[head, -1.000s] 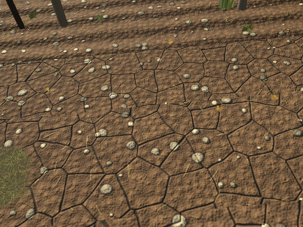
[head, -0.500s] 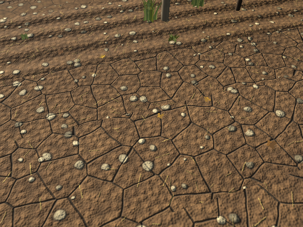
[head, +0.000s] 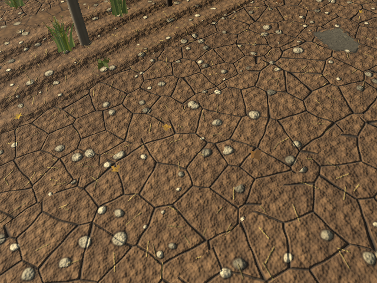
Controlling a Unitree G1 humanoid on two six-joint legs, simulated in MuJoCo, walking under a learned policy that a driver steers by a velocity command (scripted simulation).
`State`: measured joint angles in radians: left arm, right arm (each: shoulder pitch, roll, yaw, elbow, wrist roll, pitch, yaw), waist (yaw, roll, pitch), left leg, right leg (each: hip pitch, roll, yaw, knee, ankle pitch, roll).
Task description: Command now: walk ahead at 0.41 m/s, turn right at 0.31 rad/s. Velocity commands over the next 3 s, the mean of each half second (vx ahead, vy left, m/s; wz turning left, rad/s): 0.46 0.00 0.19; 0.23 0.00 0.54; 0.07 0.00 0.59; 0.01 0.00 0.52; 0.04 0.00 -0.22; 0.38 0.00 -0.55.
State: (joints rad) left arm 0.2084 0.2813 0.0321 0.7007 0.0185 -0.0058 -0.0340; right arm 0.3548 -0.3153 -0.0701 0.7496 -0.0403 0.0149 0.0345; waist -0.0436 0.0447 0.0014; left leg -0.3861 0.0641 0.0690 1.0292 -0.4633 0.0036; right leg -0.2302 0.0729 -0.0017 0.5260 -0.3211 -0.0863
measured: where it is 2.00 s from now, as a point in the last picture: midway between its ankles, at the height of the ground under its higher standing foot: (135, 280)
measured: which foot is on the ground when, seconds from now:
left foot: up 0.00-0.36, down 0.38-0.94, up 0.96-1.00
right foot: down 0.00-0.36, up 0.38-0.92, down 0.94-1.00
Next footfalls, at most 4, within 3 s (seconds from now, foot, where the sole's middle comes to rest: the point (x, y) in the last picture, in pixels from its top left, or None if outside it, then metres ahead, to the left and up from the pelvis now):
0.38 left None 0.34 0.08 -0.77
0.94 right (212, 269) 0.55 -0.03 -0.77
1.64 left None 0.52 0.34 -0.93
2.22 right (143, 254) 0.69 0.24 -0.93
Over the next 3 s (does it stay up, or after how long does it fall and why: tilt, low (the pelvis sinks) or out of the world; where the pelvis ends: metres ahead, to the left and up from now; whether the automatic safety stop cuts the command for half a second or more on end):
stays up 0.77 0.34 -0.18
